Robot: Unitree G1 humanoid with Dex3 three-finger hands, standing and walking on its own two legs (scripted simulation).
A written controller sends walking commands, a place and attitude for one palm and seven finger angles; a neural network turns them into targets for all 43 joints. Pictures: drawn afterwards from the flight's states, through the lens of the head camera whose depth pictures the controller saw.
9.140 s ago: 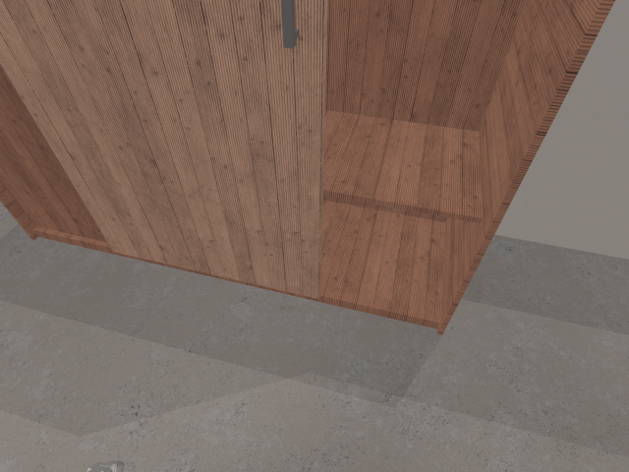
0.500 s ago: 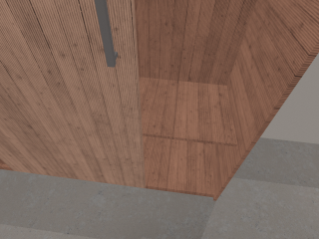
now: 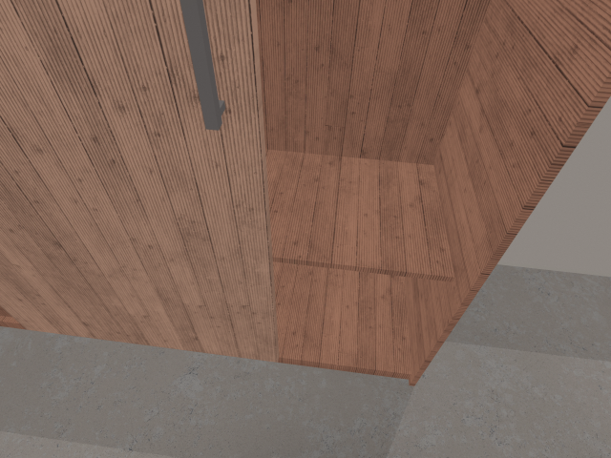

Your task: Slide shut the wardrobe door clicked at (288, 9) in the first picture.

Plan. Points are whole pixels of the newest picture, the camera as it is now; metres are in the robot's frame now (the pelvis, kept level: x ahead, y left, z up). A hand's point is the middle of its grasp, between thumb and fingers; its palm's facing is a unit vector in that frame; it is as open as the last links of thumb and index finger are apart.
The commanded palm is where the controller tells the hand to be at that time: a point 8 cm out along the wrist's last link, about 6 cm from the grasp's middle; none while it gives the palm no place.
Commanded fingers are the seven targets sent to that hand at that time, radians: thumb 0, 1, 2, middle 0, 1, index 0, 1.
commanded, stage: look again from close up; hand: left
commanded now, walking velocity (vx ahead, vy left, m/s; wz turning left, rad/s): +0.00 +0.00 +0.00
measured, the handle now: (207, 60) +0.52 +0.18 +0.27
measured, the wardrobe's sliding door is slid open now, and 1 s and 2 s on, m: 0.44 0.44 0.44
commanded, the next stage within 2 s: raise the hand with hooked fingers in 0.08 s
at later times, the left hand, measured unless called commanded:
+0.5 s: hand (194, 377) +0.20 +0.15 +0.05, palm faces -0.02 -1.00 -0.02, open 8.0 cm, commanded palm +0.13 +0.23 +0.00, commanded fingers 0.00 0.50 0.73 -0.23 -0.56 -0.23 -0.56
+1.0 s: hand (116, 352) +0.20 +0.22 +0.09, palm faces -0.02 -0.99 -0.11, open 11.0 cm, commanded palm +0.16 +0.28 +0.11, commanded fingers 0.00 -0.08 0.48 -0.27 -0.93 -0.27 -0.93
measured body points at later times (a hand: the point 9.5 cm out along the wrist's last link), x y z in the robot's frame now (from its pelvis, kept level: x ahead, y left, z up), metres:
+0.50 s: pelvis -0.02 +0.01 -0.03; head -0.03 +0.00 +0.42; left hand +0.19 +0.20 +0.05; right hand +0.16 -0.26 -0.08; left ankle -0.03 +0.13 -0.74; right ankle +0.01 -0.11 -0.74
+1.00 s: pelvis -0.01 +0.02 -0.02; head -0.02 +0.01 +0.43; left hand +0.20 +0.28 +0.10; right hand +0.16 -0.18 -0.09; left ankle -0.03 +0.13 -0.74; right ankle +0.01 -0.11 -0.74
